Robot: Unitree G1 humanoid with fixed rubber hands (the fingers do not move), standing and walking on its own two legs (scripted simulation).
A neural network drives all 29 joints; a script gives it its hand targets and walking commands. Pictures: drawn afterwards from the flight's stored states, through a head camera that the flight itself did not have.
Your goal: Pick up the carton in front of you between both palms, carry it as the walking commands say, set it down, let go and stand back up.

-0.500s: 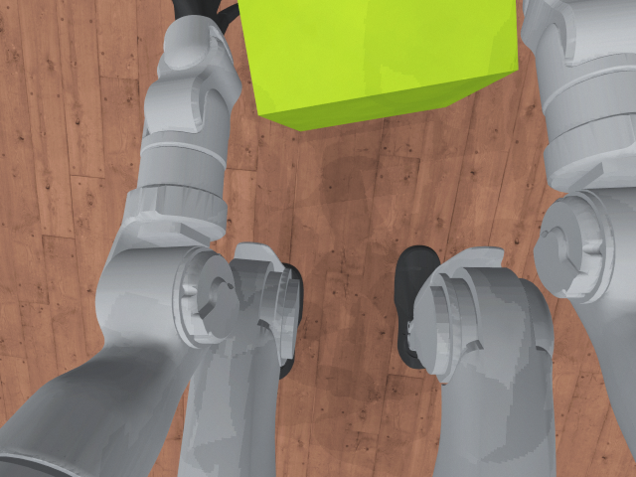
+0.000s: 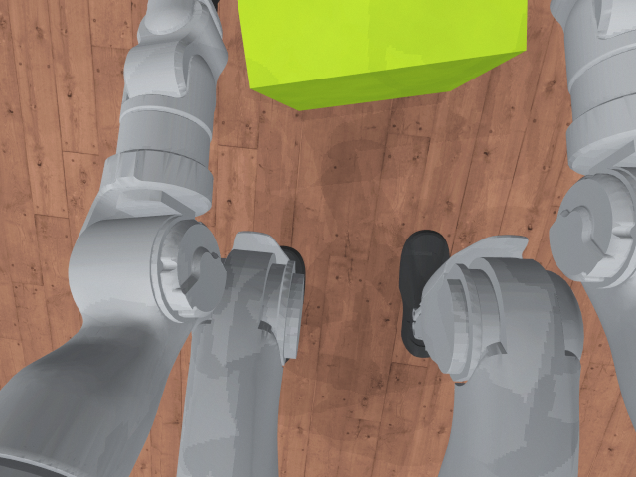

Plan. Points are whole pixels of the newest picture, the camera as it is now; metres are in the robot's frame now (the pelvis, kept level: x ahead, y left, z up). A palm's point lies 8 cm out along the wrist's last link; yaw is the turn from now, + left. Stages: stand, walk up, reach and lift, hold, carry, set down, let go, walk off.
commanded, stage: set down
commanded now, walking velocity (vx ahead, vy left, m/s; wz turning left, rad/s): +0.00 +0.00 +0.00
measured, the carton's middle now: out of the picture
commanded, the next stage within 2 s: let go in 1.70 s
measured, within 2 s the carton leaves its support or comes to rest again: neither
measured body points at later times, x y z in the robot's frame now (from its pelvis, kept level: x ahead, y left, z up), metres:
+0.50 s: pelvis +0.01 +0.00 +0.00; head +0.39 -0.04 +0.22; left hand +0.55 +0.13 -0.20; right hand +0.56 -0.23 -0.21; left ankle +0.11 +0.12 -0.33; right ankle +0.12 -0.12 -0.33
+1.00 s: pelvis +0.01 +0.00 +0.06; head +0.36 -0.04 +0.34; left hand +0.57 +0.14 -0.06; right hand +0.59 -0.24 -0.06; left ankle +0.11 +0.12 -0.33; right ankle +0.12 -0.12 -0.33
